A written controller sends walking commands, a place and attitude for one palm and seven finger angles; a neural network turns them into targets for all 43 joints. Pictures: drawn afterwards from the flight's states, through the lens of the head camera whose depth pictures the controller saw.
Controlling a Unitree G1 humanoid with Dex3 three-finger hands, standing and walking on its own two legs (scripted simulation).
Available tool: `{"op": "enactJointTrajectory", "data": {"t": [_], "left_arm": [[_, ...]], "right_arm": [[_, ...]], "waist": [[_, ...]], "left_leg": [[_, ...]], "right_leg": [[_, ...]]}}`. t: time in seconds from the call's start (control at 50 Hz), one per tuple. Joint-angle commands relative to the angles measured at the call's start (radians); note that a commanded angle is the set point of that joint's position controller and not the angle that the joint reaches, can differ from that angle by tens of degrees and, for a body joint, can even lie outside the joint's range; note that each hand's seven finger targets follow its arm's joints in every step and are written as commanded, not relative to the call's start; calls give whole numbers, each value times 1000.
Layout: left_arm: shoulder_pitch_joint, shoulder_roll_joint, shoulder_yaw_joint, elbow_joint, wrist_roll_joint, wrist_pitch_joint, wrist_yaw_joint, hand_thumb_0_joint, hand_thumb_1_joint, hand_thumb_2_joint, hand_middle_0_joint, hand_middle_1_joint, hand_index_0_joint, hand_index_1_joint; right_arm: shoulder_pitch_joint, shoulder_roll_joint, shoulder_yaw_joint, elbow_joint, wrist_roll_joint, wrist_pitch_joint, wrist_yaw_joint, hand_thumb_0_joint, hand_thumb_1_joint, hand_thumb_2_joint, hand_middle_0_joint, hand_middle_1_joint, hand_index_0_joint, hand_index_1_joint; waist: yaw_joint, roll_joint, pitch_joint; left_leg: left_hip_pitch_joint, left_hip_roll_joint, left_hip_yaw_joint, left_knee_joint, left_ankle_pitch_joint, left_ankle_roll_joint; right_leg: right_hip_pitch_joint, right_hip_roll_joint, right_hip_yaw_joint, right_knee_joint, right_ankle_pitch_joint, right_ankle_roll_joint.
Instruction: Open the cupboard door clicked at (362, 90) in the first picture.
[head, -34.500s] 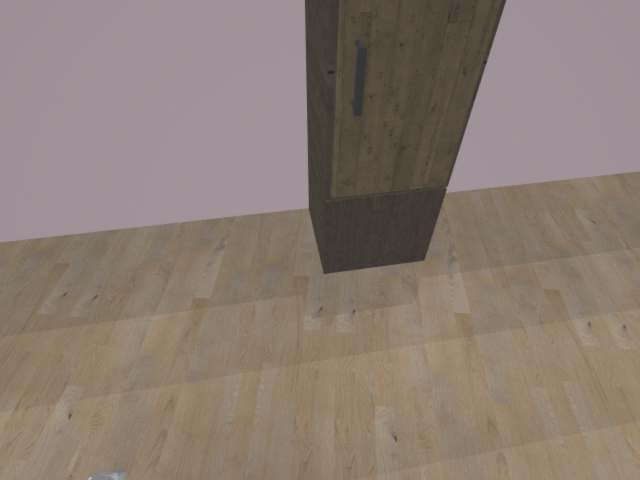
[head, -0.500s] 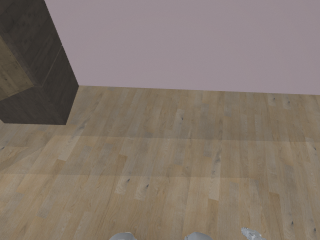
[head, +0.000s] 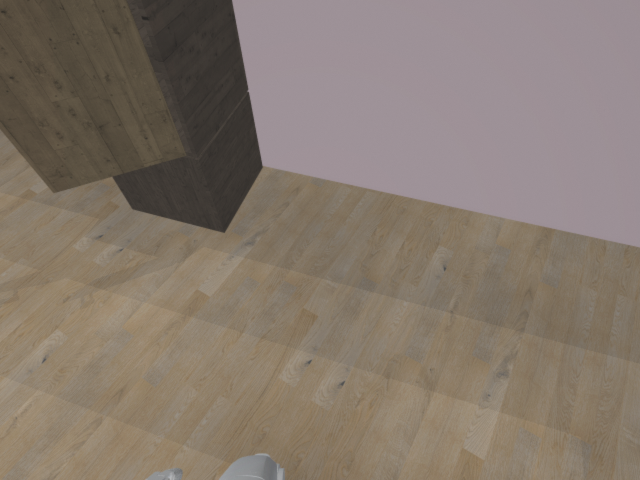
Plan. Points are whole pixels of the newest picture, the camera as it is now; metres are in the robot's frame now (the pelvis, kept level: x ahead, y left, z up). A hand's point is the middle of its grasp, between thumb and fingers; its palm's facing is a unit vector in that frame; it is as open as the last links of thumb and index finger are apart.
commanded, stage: turn to face it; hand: left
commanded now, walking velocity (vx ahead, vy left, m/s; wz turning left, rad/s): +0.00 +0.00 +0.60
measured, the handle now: out of the picture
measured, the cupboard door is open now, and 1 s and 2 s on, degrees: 41 41 41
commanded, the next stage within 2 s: take the last steps up to it in 0.66 s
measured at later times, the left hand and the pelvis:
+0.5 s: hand out of the picture +0.05 +0.21 -0.15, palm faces +0.28 -0.91 -0.31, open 7.4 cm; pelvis +0.01 -0.02 -0.01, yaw +15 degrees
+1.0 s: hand out of the picture -0.05 +0.20 -0.17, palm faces +0.48 -0.85 -0.21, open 7.4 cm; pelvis +0.01 +0.00 +0.00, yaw +25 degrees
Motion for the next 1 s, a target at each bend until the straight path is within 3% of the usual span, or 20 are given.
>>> {"op": "enactJointTrajectory", "data": {"t": [0.0,0.04,0.06,0.08,0.1,0.2,0.32,0.38,0.4,0.42,0.44,0.46,0.52,0.66,0.74,0.76,0.8,0.82,0.86,0.98], "left_arm": [[83,245,78,-28,-2,-14,11,0,900,900,-200,-300,-200,-300],[60,245,82,-32,-15,-10,4,0,900,900,-200,-300,-200,-300],[51,209,78,-56,-21,-5,-2,0,900,900,-200,-300,-200,-300],[-3,136,49,-100,-24,-1,-7,0,900,900,-200,-300,-200,-300],[-65,154,48,-123,-13,15,3,0,900,900,-200,-300,-200,-300],[-31,137,58,-49,-13,27,-10,0,900,900,-200,-300,-200,-300],[-30,120,48,-59,-15,25,-9,0,900,900,-200,-300,-200,-300],[45,129,50,-41,-17,14,-5,0,900,900,-200,-300,-200,-300],[93,143,57,-30,-18,5,-1,0,900,900,-200,-300,-200,-300],[117,206,70,-29,-6,-7,7,0,900,900,-200,-300,-200,-300],[115,285,82,-36,4,-11,11,0,900,900,-200,-300,-200,-300],[99,266,71,-44,-4,-12,14,0,900,900,-200,-300,-200,-300],[-18,179,50,-61,-8,-13,16,0,900,900,-200,-300,-200,-300],[110,213,60,13,1,-22,12,0,900,900,-200,-300,-200,-300],[94,200,63,46,-11,-16,10,0,900,900,-200,-300,-200,-300],[79,185,59,42,-20,-13,7,0,900,900,-200,-300,-200,-300],[58,98,40,-4,-20,0,-5,0,900,900,-200,-300,-200,-300],[-37,112,39,-14,-6,12,-3,0,900,900,-200,-300,-200,-300],[-87,109,45,-10,-5,8,-21,0,900,900,-200,-300,-200,-300],[-38,77,35,32,-8,-13,-42,0,900,900,-200,-300,-200,-300]], "right_arm": [[-71,-30,3,-100,6,-48,0,0,-900,-900,200,300,200,300],[7,-69,-8,-83,-1,-55,-4,0,-900,-900,200,300,200,300],[81,-157,-29,-71,-9,-65,-9,0,-900,-900,200,300,200,300],[161,-256,-57,-62,-11,-63,-15,0,-900,-900,200,300,200,300],[201,-267,-55,-39,-9,-57,-25,0,-900,-900,200,300,200,300],[20,-169,-24,-85,-14,-73,-49,0,-900,-900,200,300,200,300],[16,-176,-31,-79,-18,-61,-42,0,-900,-900,200,300,200,300],[-23,-169,-33,-89,-13,-52,-39,0,-900,-900,200,300,200,300],[-40,-152,-30,-97,-8,-50,-37,0,-900,-900,200,300,200,300],[-27,-99,-25,-107,2,-50,-32,0,-900,-900,200,300,200,300],[-33,-52,-16,-130,4,-52,-27,0,-900,-900,200,300,200,300],[-47,-91,-23,-124,-5,-46,-25,0,-900,-900,200,300,200,300],[-19,-70,-20,-74,-5,-28,-16,0,-900,-900,200,300,200,300],[-72,-5,11,-49,8,-42,-16,0,-900,-900,200,300,200,300],[14,-10,19,-9,5,-62,-28,0,-900,-900,200,300,200,300],[54,-44,15,7,3,-71,-28,0,-900,-900,200,300,200,300],[121,-188,-16,5,-19,-68,-36,0,-900,-900,200,300,200,300],[154,-179,-16,24,-23,-67,-44,0,-900,-900,200,300,200,300],[132,-141,-7,18,-19,-78,-56,0,-900,-900,200,300,200,300],[137,-109,7,29,-13,-111,-54,0,-900,-900,200,300,200,300]], "waist": [[51,-203,-142],[-4,-130,-172],[-46,71,-233],[-90,345,-244],[-105,236,-243],[-1,151,-142],[-4,162,-144],[35,168,-139],[61,126,-151],[72,-56,-160],[78,-300,-134],[74,-242,-125],[7,-201,-76],[65,-187,-109],[21,-165,-134],[1,-79,-158],[-34,300,-153],[-74,296,-123],[-44,265,-32],[-1,136,-88]], "left_leg": [[34,-23,59,-245,37,16],[231,-25,57,-436,224,38],[418,132,-138,-488,463,106],[513,386,-466,-512,859,254],[451,414,-466,-517,761,307],[246,230,-305,-566,516,219],[200,194,-332,-551,426,218],[93,164,-342,-496,396,190],[27,124,-322,-437,332,156],[-95,23,-233,-282,176,92],[-187,-104,-82,-21,-117,29],[-158,-53,-139,176,-145,40],[-131,-7,-117,326,8,21],[1,-30,-4,-89,-35,12],[206,-33,5,-421,167,32],[318,7,-19,-517,271,50],[427,344,-406,-596,406,240],[358,341,-449,-655,198,289],[278,286,-426,-688,48,284],[312,198,-269,-662,218,257]], "right_leg": [[173,-222,97,-43,696,-92],[62,-204,41,94,613,-32],[-123,-133,-10,283,354,28],[-374,-1,15,508,-324,84],[-396,8,136,600,-354,66],[-338,27,193,583,-100,68],[-197,93,153,287,-112,59],[-19,126,136,77,-6,49],[93,106,147,-65,76,43],[193,-52,317,-218,36,-3],[168,-302,567,-299,120,-124],[52,-337,551,-294,153,-181],[-15,-188,321,-233,298,-138],[120,-185,223,-164,577,-142],[60,-156,179,-67,513,-83],[-4,-132,140,-11,389,-37],[-304,41,41,286,-281,43],[-347,51,99,436,-308,30],[-435,38,166,557,-188,13],[-300,54,115,331,-88,18]]}}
